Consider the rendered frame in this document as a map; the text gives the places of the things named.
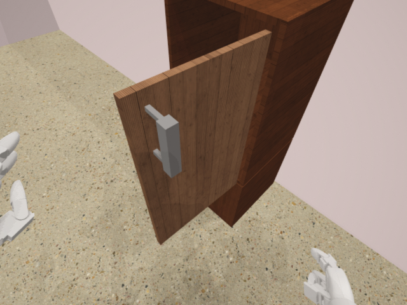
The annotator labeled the robot left hand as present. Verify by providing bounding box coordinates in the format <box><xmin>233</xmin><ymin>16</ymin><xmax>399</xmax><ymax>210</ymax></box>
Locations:
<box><xmin>0</xmin><ymin>132</ymin><xmax>34</xmax><ymax>246</ymax></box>

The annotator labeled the cupboard door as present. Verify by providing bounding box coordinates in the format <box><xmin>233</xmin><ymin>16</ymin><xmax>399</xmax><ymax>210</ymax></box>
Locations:
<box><xmin>113</xmin><ymin>29</ymin><xmax>272</xmax><ymax>245</ymax></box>

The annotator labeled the handle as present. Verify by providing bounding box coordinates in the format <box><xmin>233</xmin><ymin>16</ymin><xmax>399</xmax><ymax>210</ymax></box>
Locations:
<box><xmin>144</xmin><ymin>104</ymin><xmax>182</xmax><ymax>178</ymax></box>

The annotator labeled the robot right hand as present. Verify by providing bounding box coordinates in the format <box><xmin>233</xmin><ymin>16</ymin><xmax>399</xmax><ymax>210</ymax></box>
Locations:
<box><xmin>304</xmin><ymin>248</ymin><xmax>354</xmax><ymax>305</ymax></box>

